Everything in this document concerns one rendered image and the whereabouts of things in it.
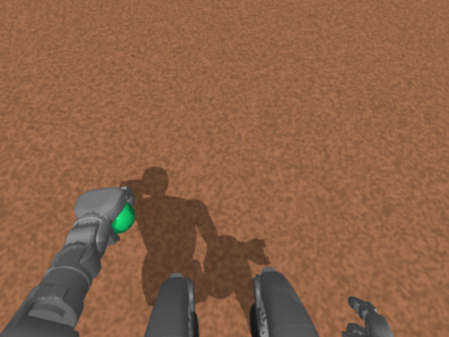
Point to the left robot arm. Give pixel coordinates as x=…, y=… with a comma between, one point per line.
x=53, y=308

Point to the ball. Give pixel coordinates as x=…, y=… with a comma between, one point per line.
x=125, y=219

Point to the right robot hand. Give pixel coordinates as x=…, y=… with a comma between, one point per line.
x=376, y=325

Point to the left robot hand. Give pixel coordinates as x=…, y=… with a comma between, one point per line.
x=106, y=202

